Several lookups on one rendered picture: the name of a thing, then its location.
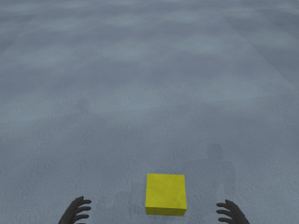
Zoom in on carton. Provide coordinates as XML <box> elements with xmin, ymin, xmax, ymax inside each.
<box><xmin>145</xmin><ymin>174</ymin><xmax>187</xmax><ymax>217</ymax></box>

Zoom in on right robot hand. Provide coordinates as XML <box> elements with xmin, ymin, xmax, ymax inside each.
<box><xmin>216</xmin><ymin>200</ymin><xmax>249</xmax><ymax>224</ymax></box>

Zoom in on left robot hand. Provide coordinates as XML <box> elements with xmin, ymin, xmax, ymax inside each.
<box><xmin>58</xmin><ymin>196</ymin><xmax>92</xmax><ymax>224</ymax></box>

